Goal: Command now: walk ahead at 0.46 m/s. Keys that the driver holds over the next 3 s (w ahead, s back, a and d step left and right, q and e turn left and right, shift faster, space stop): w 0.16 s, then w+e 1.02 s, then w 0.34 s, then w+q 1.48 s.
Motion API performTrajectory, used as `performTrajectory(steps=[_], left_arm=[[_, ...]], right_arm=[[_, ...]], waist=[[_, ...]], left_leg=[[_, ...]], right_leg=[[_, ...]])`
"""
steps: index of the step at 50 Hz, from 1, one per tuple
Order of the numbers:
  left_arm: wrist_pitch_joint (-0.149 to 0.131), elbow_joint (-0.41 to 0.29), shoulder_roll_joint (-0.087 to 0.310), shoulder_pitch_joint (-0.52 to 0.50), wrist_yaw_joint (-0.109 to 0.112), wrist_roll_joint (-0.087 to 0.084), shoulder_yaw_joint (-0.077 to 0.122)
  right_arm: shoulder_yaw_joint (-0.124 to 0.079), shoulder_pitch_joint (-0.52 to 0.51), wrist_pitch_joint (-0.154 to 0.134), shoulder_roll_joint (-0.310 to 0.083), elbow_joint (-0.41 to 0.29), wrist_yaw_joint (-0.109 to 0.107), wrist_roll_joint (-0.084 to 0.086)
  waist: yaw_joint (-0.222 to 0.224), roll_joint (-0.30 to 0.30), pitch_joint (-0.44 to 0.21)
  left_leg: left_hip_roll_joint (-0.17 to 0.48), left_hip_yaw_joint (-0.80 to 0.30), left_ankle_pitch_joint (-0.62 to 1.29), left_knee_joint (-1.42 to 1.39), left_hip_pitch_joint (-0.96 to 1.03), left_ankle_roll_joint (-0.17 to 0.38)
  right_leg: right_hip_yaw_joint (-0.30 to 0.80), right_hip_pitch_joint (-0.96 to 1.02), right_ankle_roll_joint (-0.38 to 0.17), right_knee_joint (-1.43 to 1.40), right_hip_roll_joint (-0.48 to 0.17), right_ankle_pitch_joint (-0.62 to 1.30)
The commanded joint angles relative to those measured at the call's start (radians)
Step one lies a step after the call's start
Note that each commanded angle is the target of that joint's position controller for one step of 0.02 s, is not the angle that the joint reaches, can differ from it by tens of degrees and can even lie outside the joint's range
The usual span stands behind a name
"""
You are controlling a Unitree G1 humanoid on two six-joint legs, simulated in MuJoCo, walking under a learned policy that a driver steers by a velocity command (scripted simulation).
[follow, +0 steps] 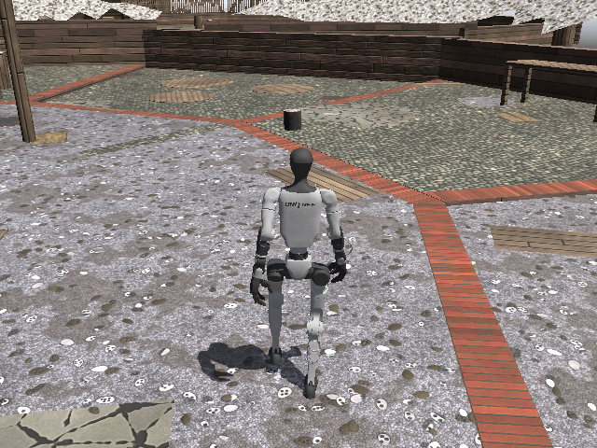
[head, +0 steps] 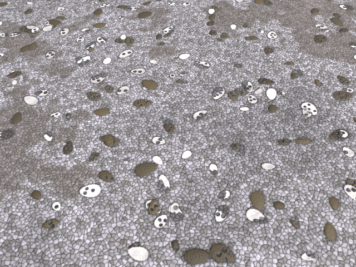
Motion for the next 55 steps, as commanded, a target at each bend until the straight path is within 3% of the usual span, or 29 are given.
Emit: performTrajectory(steps=[1,3,5,7,8,9,10,11,12,13,15,16,19,21,25,29,32,34,36,37,38,39,40,41,43,45,47,51,55], left_arm=[[-0.013,-0.015,0.123,0.059,0.006,-0.001,0.013],[-0.015,-0.006,0.137,0.067,0.008,-0.001,0.016],[-0.018,-0.005,0.152,0.041,0.01,0.001,0.02],[-0.014,-0.007,0.176,0.011,0.014,0.005,0.028],[-0.009,-0.011,0.183,-0.006,0.012,0.001,0.03],[-0.006,-0.032,0.144,0.008,0.005,-0.007,0.02],[0.002,-0.044,0.02,0.142,-0.008,-0.04,0.001],[0.01,-0.048,0.138,0.039,-0.006,-0.016,0.032],[0.01,-0.088,0.145,-0.063,-0.009,-0.011,0.038],[0.008,-0.095,0.13,-0.099,-0.012,-0.007,0.038],[0.033,-0.081,0.09,-0.064,-0.02,0.015,0.039],[0.046,-0.083,0.075,-0.059,-0.025,0.018,0.04],[0.073,-0.126,0.072,-0.146,-0.036,0.017,0.044],[0.08,-0.16,0.08,-0.231,-0.043,0.013,0.045],[0.073,-0.218,0.073,-0.382,-0.054,0.005,0.035],[0.069,-0.272,0.067,-0.507,-0.059,0.008,0.024],[0.068,-0.28,0.09,-0.488,-0.057,0.013,0.034],[0.07,-0.253,0.121,-0.378,-0.052,0.015,0.05],[0.059,-0.191,0.179,-0.164,-0.043,0.025,0.082],[0.057,-0.177,0.265,-0.073,-0.031,0.035,0.111],[0.07,-0.203,0.349,-0.127,-0.031,0.023,0.13],[0.08,-0.201,0.326,-0.126,-0.027,0.002,0.122],[0.078,-0.201,0.286,-0.178,-0.02,-0.002,0.11],[0.07,-0.203,0.235,-0.219,-0.018,-0.001,0.098],[0.049,-0.212,0.199,-0.261,-0.008,-0.013,0.082],[0.027,-0.205,0.218,-0.226,-0.008,-0.023,0.081],[0.021,-0.203,0.248,-0.183,-0.01,-0.022,0.087],[0.029,-0.203,0.251,-0.089,-0.014,-0.018,0.085],[0.035,-0.208,0.261,-0.024,-0.007,-0.011,0.085]], right_arm=[[0.014,-0.153,-0.006,-0.004,-0.096,0.003,0.011],[0.014,-0.178,-0.005,-0.017,-0.115,0.0,0.013],[0.004,-0.136,-0.01,-0.042,-0.115,-0.01,0.014],[-0.018,0.052,-0.022,-0.082,-0.06,-0.024,0.014],[-0.033,0.211,-0.031,-0.103,-0.007,-0.033,0.008],[-0.056,0.361,-0.038,-0.175,0.021,-0.043,-0.02],[-0.072,0.384,-0.035,-0.248,0.013,-0.036,-0.033],[-0.066,0.295,-0.024,-0.202,-0.001,-0.027,0.007],[-0.047,0.169,-0.028,-0.146,-0.023,-0.027,0.017],[-0.032,0.117,-0.04,-0.089,-0.028,-0.023,0.014],[-0.012,0.134,-0.058,-0.026,-0.001,-0.034,0.014],[-0.008,0.161,-0.066,-0.023,0.01,-0.039,0.014],[-0.015,0.217,-0.084,-0.067,0.02,-0.044,0.016],[-0.014,0.253,-0.085,-0.071,0.023,-0.045,0.013],[-0.005,0.304,-0.085,-0.066,0.029,-0.05,0.015],[-0.006,0.386,-0.078,-0.085,0.052,-0.066,0.015],[-0.011,0.392,-0.064,-0.113,0.057,-0.079,0.011],[-0.022,0.365,-0.051,-0.144,0.047,-0.087,0.005],[-0.031,0.33,-0.038,-0.168,0.021,-0.073,0.007],[-0.026,0.314,-0.04,-0.137,-0.015,-0.064,0.011],[-0.018,0.304,-0.05,-0.065,-0.101,-0.04,0.027],[-0.025,0.179,-0.064,-0.128,-0.13,-0.033,0.017],[-0.021,0.144,-0.079,-0.119,-0.151,-0.028,0.028],[-0.022,0.17,-0.084,-0.118,-0.135,-0.032,0.028],[-0.019,0.201,-0.047,-0.1,-0.131,-0.032,-0.01],[-0.018,0.19,-0.014,-0.09,-0.147,-0.024,-0.021],[-0.015,0.118,0.0,-0.089,-0.182,-0.018,-0.019],[-0.009,-0.059,0.006,-0.101,-0.254,-0.013,-0.012],[0.005,-0.19,-0.002,-0.103,-0.311,-0.006,-0.005]], waist=[[0.005,-0.119,0.128],[0.004,-0.126,0.129],[-0.033,-0.123,0.101],[-0.115,-0.122,-0.002],[-0.182,-0.102,-0.079],[-0.221,-0.023,-0.176],[-0.14,0.192,-0.297],[-0.139,0.016,-0.234],[-0.095,0.005,-0.073],[-0.07,-0.031,-0.002],[-0.014,-0.004,0.033],[-0.006,0.004,0.034],[0.001,0.011,0.06],[-0.012,0.015,0.078],[-0.041,0.019,0.099],[-0.08,0.026,0.104],[-0.052,0.056,0.069],[0.006,0.095,0.007],[0.107,0.065,-0.102],[0.145,-0.043,-0.182],[0.061,-0.265,-0.228],[0.082,-0.063,-0.165],[0.048,-0.033,-0.069],[-0.005,0.046,-0.003],[-0.062,0.03,0.001],[-0.074,0.002,-0.004],[-0.058,-0.026,0.008],[0.008,-0.074,0.024],[0.057,-0.094,0.027]], left_leg=[[-0.039,0.063,0.075,-0.181,-0.013,0.001],[-0.053,0.077,0.084,-0.251,0.047,0.026],[-0.079,0.076,0.06,-0.287,0.132,0.066],[-0.127,0.077,0.002,-0.313,0.317,0.107],[-0.124,0.067,0.03,-0.378,0.507,0.128],[0.07,-0.149,-0.13,-0.404,0.747,0.171],[0.386,-0.684,-0.239,-0.522,0.98,0.323],[0.342,-0.742,-0.407,-0.632,0.861,0.292],[0.317,-0.563,-0.411,-0.67,0.689,0.246],[0.276,-0.448,-0.283,-0.709,0.56,0.21],[0.205,-0.257,-0.102,-0.731,0.428,0.146],[0.195,-0.21,-0.047,-0.736,0.408,0.136],[0.181,-0.098,0.046,-0.76,0.423,0.119],[0.166,-0.037,0.1,-0.767,0.456,0.099],[0.133,0.076,0.276,-0.749,0.507,0.065],[0.161,0.138,0.455,-0.708,0.641,0.056],[0.188,0.187,0.804,-0.582,0.741,0.047],[0.205,0.207,1.015,-0.402,0.767,0.05],[0.201,0.214,0.842,-0.032,0.657,0.049],[0.152,0.212,0.387,0.285,0.423,0.025],[-0.103,0.096,-0.412,0.637,-0.024,-0.03],[-0.04,-0.091,-0.32,0.629,-0.146,-0.014],[0.002,-0.097,-0.222,0.553,-0.159,-0.009],[0.036,-0.092,-0.175,0.452,-0.101,-0.014],[0.063,-0.096,-0.161,0.343,0.014,-0.046],[0.062,-0.078,-0.159,0.28,0.032,-0.076],[0.061,-0.056,-0.096,0.199,-0.002,-0.096],[0.04,-0.045,0.047,0.015,-0.083,-0.104],[0.0,-0.049,0.109,-0.138,-0.108,-0.089]], right_leg=[[0.104,-0.08,-0.087,-0.072,-0.229,0.555],[0.098,-0.057,-0.089,-0.065,-0.25,0.628],[0.079,-0.01,-0.081,0.01,-0.269,0.835],[0.055,0.032,-0.063,0.237,-0.266,1.043],[0.034,-0.03,-0.049,0.433,-0.24,0.974],[0.02,-0.232,-0.04,0.72,-0.194,0.641],[0.002,-0.579,-0.008,1.129,-0.003,-0.225],[0.127,-0.659,-0.03,1.19,-0.039,-0.175],[0.123,-0.683,-0.035,1.143,-0.093,-0.066],[0.12,-0.643,-0.037,1.088,-0.127,-0.006],[0.122,-0.544,-0.022,1.013,-0.159,0.02],[0.119,-0.526,-0.016,0.995,-0.161,0.025],[0.098,-0.619,-0.002,0.944,-0.177,0.095],[0.084,-0.699,0.006,0.886,-0.183,0.171],[0.021,-0.715,0.016,0.656,-0.159,0.296],[-0.07,-0.693,-0.006,0.471,-0.122,0.299],[-0.118,-0.613,-0.055,0.422,-0.056,0.189],[-0.136,-0.493,-0.105,0.419,0.002,0.077],[-0.089,-0.214,-0.164,0.283,0.036,0.062],[0.167,0.007,-0.226,0.243,-0.157,-0.034],[0.759,0.241,-0.398,0.113,-0.407,-0.001],[0.715,0.197,-0.369,0.051,-0.392,0.014],[0.596,0.089,-0.329,0.032,-0.377,0.076],[0.501,-0.028,-0.278,0.016,-0.332,0.218],[0.365,-0.147,-0.231,0.01,-0.242,0.387],[0.317,-0.183,-0.224,0.011,-0.201,0.497],[0.296,-0.198,-0.206,0.003,-0.174,0.531],[0.315,-0.135,-0.155,0.012,-0.151,0.548],[0.355,-0.033,-0.149,0.049,-0.16,0.563]])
